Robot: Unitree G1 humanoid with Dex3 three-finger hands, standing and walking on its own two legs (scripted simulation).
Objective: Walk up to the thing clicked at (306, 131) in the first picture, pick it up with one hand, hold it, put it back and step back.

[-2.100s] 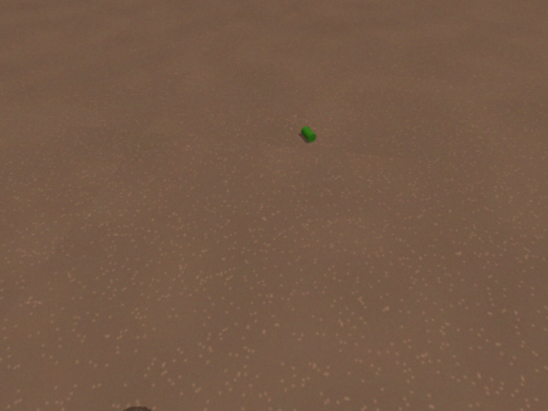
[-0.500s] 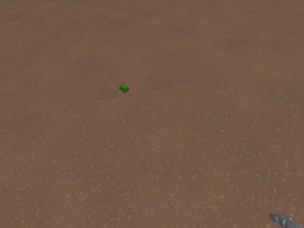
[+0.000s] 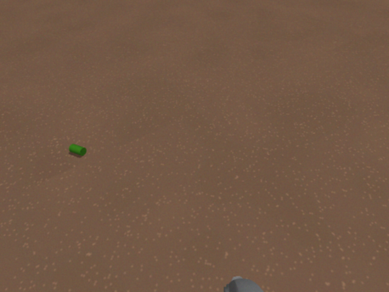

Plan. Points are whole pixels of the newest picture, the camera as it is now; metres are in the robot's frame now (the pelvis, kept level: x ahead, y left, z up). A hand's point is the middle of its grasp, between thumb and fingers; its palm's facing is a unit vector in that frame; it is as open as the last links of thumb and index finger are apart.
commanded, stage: walk up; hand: left
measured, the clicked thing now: (77, 149) +1.22 +0.68 -0.74
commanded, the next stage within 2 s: none
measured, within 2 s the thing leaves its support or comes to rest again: neither
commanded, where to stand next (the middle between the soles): +0.76 +0.62 m, yaw -29 degrees
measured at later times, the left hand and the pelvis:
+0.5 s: hand (14, 274) +0.28 +0.42 -0.14, palm faces -0.19 -0.82 -0.55, open 7.3 cm; pelvis +0.21 +0.12 -0.03, yaw -10 degrees
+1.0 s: hand (10, 182) +0.54 +0.52 -0.13, palm faces -0.25 -0.77 -0.58, open 7.3 cm; pelvis +0.37 +0.25 -0.03, yaw -18 degrees
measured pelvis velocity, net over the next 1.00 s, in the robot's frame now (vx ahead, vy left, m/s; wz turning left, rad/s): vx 0.37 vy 0.25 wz -0.31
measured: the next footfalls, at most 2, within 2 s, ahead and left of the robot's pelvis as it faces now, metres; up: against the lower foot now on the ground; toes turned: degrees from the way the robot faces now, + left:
right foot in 0.12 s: +0.19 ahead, -0.09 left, +0.00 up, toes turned -9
left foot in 0.54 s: +0.38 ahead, +0.29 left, +0.00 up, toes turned -6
